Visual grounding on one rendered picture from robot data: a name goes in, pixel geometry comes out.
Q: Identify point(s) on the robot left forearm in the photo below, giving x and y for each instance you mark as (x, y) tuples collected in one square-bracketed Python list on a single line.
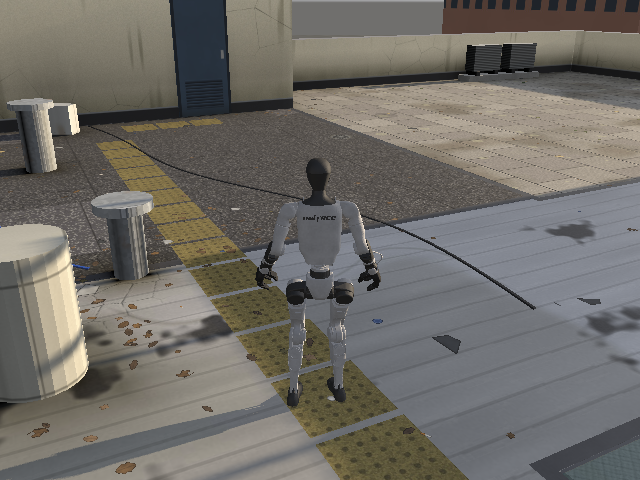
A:
[(268, 260)]

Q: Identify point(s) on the right robot shin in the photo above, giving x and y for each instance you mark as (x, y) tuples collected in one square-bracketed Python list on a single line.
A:
[(338, 356)]

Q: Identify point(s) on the left robot upper arm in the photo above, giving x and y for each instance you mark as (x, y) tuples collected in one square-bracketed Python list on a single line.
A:
[(287, 211)]

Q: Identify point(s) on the humanoid robot head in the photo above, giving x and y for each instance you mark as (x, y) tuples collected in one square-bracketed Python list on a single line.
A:
[(318, 173)]

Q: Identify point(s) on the left robot hand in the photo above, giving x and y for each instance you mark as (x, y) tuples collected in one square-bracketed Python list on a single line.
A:
[(260, 277)]

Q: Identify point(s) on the right robot hand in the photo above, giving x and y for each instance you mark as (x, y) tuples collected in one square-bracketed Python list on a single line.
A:
[(366, 277)]

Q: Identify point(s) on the robot right forearm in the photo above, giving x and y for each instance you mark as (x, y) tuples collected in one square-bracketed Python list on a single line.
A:
[(369, 261)]

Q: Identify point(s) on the right robot upper arm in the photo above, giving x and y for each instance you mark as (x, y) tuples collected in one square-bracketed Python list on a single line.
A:
[(351, 211)]

